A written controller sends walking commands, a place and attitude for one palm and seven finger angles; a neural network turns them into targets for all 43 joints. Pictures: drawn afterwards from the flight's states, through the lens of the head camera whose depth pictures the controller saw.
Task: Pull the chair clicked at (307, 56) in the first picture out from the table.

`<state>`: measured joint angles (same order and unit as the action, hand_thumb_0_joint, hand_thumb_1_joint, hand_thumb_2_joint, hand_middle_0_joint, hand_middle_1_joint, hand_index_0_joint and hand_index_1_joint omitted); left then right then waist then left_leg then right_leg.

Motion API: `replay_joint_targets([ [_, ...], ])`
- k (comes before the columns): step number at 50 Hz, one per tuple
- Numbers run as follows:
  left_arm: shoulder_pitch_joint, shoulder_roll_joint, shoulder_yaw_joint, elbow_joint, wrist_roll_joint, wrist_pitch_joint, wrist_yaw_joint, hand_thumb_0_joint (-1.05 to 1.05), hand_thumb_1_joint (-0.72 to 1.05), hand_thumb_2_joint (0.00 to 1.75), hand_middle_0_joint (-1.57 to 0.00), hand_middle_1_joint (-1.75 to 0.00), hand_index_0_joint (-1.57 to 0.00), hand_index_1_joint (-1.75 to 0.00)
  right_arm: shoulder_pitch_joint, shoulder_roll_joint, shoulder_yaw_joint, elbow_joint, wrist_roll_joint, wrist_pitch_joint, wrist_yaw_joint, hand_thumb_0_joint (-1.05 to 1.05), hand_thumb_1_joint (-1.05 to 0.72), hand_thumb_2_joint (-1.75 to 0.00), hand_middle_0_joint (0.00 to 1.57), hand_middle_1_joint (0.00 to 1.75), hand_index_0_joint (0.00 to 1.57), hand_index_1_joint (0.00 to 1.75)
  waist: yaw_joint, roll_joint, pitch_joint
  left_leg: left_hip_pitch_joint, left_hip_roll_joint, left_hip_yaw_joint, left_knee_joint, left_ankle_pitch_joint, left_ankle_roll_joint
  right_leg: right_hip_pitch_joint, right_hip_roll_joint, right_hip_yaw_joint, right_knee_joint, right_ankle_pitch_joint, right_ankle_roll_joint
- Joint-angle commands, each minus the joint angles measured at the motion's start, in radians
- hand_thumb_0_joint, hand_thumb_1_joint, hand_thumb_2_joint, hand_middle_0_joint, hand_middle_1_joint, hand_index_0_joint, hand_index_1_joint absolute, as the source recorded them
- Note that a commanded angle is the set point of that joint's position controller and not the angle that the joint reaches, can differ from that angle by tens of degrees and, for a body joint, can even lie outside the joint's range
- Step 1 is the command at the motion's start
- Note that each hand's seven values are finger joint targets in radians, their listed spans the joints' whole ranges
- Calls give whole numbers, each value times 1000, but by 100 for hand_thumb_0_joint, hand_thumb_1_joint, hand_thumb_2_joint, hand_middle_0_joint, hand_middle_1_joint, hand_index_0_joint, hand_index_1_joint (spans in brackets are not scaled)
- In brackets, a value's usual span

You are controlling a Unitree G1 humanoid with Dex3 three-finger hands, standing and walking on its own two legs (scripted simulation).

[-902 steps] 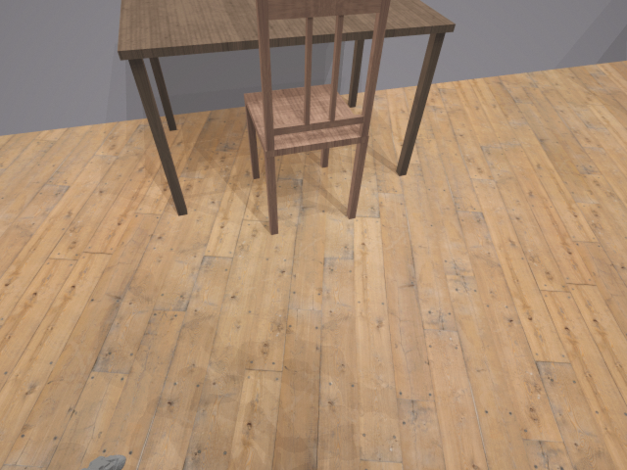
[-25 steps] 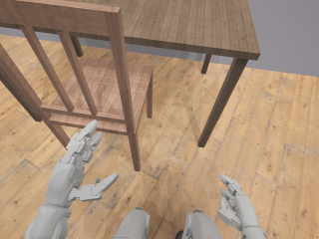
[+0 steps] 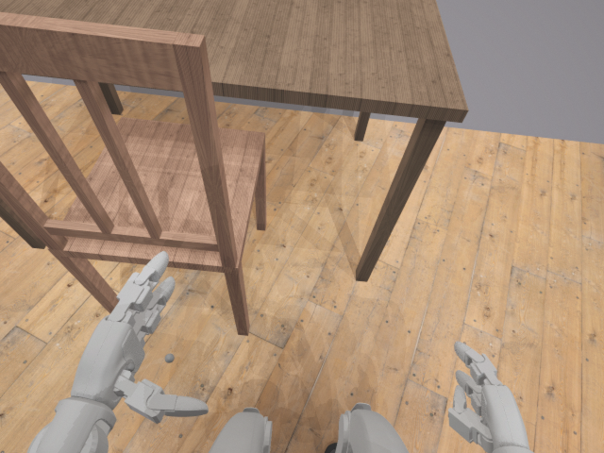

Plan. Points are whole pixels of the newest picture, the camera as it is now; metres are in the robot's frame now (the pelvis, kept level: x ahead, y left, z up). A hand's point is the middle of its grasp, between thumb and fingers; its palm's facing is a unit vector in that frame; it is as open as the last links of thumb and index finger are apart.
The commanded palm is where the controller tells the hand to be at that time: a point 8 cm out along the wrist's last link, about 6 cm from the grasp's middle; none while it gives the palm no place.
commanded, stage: raise the hand toward the chair's back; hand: left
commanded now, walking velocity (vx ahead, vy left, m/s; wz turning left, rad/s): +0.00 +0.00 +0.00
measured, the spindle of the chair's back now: (68, 167) +0.50 +0.39 +0.03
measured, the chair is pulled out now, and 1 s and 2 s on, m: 0.00 0.00 0.00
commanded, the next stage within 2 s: aim the fingers beside a spindle in 0.94 s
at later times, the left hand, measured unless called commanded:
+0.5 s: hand (146, 308) +0.27 +0.20 +0.07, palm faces -0.02 -1.00 -0.07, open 16.9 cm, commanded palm +0.24 +0.25 +0.07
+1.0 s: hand (154, 326) +0.25 +0.19 +0.06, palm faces -0.07 -1.00 -0.05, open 16.9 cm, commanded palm +0.23 +0.25 +0.07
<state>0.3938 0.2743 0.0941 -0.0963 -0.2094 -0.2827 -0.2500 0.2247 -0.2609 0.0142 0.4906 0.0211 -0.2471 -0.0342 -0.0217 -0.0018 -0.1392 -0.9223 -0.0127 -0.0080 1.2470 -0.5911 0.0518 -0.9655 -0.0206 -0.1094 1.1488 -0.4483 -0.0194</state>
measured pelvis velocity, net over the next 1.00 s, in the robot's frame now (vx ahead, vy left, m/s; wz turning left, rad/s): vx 0.01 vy -0.01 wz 0.01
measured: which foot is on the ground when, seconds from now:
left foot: down 0.00-1.00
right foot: down 0.00-1.00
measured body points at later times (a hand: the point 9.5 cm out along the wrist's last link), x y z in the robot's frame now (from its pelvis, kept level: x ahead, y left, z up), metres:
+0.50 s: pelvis +0.02 -0.01 +0.01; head +0.09 +0.00 +0.46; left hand +0.26 +0.25 +0.07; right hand +0.20 -0.25 -0.06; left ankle +0.01 +0.08 -0.64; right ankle +0.06 -0.12 -0.64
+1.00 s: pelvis +0.01 -0.01 +0.02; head +0.08 +0.00 +0.46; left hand +0.25 +0.24 +0.06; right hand +0.20 -0.24 -0.05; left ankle +0.01 +0.08 -0.64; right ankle +0.06 -0.12 -0.64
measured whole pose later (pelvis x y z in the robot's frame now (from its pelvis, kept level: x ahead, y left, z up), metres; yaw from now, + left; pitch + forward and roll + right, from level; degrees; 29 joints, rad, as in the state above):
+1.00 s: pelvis +0.01 -0.01 +0.02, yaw +0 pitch +15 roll -2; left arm 0.30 0.29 0.22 0.05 -0.28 -0.31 -0.35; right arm 0.23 -0.24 0.04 0.52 0.02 -0.23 -0.03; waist -0.02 0.02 -0.14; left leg -0.85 0.00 -0.02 1.16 -0.57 0.03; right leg -0.89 -0.01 -0.12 1.07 -0.44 -0.04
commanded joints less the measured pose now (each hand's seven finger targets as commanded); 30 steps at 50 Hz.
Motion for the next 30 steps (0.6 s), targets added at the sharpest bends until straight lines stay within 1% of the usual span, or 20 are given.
replay_joint_targets([
  [1, -25, 92, 140, -283, -63, -83, 46, 0, -48, 31, -6, -8, -6, -8, -17, -102, -54, -142, 1, -38, -5, 0, -90, -90, 20, 30, 20, 30, 37, 133, -259, 206, 8, -81, -275, 445, -66, 260, 30, 28, -144, 197, -30],
  [2, -35, 82, 134, -254, -59, -86, 52, 0, -50, 30, -6, -8, -6, -8, -17, -101, -52, -135, -1, -34, -2, 0, -90, -90, 20, 30, 20, 30, 26, 106, -227, 187, 11, -83, -273, 429, -65, 243, 32, 23, -145, 190, -28],
  [3, -49, 64, 115, -212, -54, -87, 50, 0, -50, 30, -6, -8, -6, -8, -19, -101, -50, -130, -3, -31, -1, 0, -90, -90, 20, 30, 20, 30, 5, 71, -190, 154, 12, -84, -264, 384, -55, 218, 37, 23, -150, 168, -27],
  [5, -74, 51, 83, -138, -35, -91, 28, 0, -50, 30, -6, -8, -6, -8, -22, -110, -46, -123, -3, -30, 2, 0, -90, -90, 20, 30, 20, 30, -15, 58, -125, 104, 11, -80, -259, 291, -48, 180, 35, 27, -161, 109, -24],
  [8, -110, 88, 86, -82, -29, -77, -30, 0, -50, 30, -6, -8, -6, -8, -15, -126, -42, -131, 2, -30, -2, 0, -90, -90, 20, 30, 20, 30, -21, 28, -146, 79, 6, -76, -254, 238, -36, 198, 34, 42, -172, 80, -26],
  [11, -119, 150, 154, -141, -55, -64, -77, 0, -50, 30, -6, -8, -6, -8, -10, -130, -43, -149, 6, -33, -6, 0, -90, -90, 20, 30, 20, 30, 8, 62, -275, 130, -1, -61, -254, 309, -34, 290, 28, 57, -177, 156, -26],
  [12, -120, 165, 177, -155, -64, -61, -81, 0, -50, 30, -6, -8, -6, -8, -14, -128, -43, -148, 6, -33, -8, 0, -90, -90, 20, 30, 20, 30, 16, 59, -298, 145, 0, -61, -258, 339, -36, 317, 28, 57, -177, 182, -26],
  [13, -132, 187, 203, -173, -79, -58, -82, 0, -50, 30, -6, -8, -6, -8, -17, -126, -41, -146, 5, -33, -10, 0, -90, -90, 20, 30, 20, 30, 24, 95, -307, 162, 0, -63, -256, 375, -40, 324, 32, 56, -166, 211, -30],
  [14, -134, 188, 223, -193, -93, -61, -78, 0, -50, 30, -6, -8, -6, -8, -17, -117, -40, -143, 3, -32, -10, 0, -90, -90, 20, 30, 20, 30, 28, 105, -323, 174, -2, -58, -254, 396, -39, 339, 31, 57, -171, 232, -28],
  [15, -131, 182, 231, -191, -103, -65, -71, 0, -50, 30, -6, -8, -6, -8, -17, -113, -39, -136, 2, -31, -10, 0, -90, -90, 20, 30, 20, 30, 29, 87, -313, 175, 0, -59, -257, 417, -42, 350, 31, 54, -173, 253, -28],
  [17, -138, 162, 233, -168, -109, -79, -51, 0, -50, 30, -6, -8, -6, -8, -20, -106, -40, -118, 1, -32, -8, 0, -90, -90, 20, 30, 20, 30, 24, 79, -277, 164, 3, -60, -258, 421, -45, 337, 33, 50, -175, 254, -27],
  [18, -158, 164, 234, -153, -109, -82, -47, 0, -50, 30, -6, -8, -6, -8, -18, -108, -40, -114, 0, -31, -9, 0, -90, -90, 20, 30, 20, 30, 14, 58, -259, 143, 5, -61, -248, 413, -41, 321, 37, 48, -170, 249, -28],
  [19, -166, 150, 222, -133, -102, -88, -47, 0, -50, 30, -6, -8, -6, -8, -20, -108, -39, -102, -1, -33, -6, 0, -90, -90, 20, 30, 20, 30, 11, 79, -249, 146, 5, -63, -251, 410, -44, 310, 35, 47, -169, 242, -28],
  [21, -179, 145, 209, -72, -95, -85, -54, 0, -50, 30, -6, -8, -6, -8, -14, -116, -41, -94, 1, -31, -4, 0, -90, -90, 20, 30, 20, 30, -3, 56, -207, 119, 5, -59, -254, 363, -41, 290, 33, 47, -182, 203, -24],
  [23, -167, 135, 189, -35, -90, -75, -77, 0, -50, 30, -6, -8, -6, -8, -15, -125, -44, -98, 5, -31, -4, 0, -90, -90, 20, 30, 20, 30, -6, 45, -214, 114, 4, -57, -256, 354, -35, 302, 31, 53, -188, 198, -26],
  [25, -148, 138, 183, -43, -94, -62, -104, 0, -50, 30, -6, -8, -6, -8, -12, -131, -48, -108, 9, -32, -2, 0, -90, -90, 20, 30, 20, 30, 0, 58, -257, 128, -1, -47, -260, 354, -31, 334, 24, 65, -202, 212, -20],
  [26, -137, 146, 189, -49, -97, -56, -111, 0, -50, 30, -6, -8, -6, -8, -12, -132, -49, -114, 10, -32, -2, 0, -90, -90, 20, 30, 20, 30, 5, 50, -266, 138, -1, -48, -267, 364, -31, 348, 24, 65, -206, 222, -20],
  [28, -132, 172, 210, -73, -105, -50, -115, 0, -50, 30, -6, -8, -6, -8, -16, -133, -50, -118, 10, -32, -2, 0, -90, -90, 20, 30, 20, 30, 10, 62, -280, 147, -1, -47, -269, 380, -30, 369, 25, 69, -209, 235, -23],
  [29, -134, 181, 228, -96, -109, -58, -108, 0, -50, 30, -6, -8, -6, -8, -18, -129, -52, -118, 8, -32, -1, 0, -90, -90, 20, 30, 20, 30, 18, 68, -297, 157, -1, -46, -273, 392, -31, 380, 24, 68, -207, 247, -23],
  [30, -133, 185, 239, -96, -111, -65, -97, 0, -50, 30, -6, -8, -6, -8, -21, -125, -51, -116, 6, -31, 0, 0, -90, -90, 20, 30, 20, 30, 22, 68, -281, 151, -2, -45, -275, 387, -32, 381, 24, 70, -210, 241, -23],
])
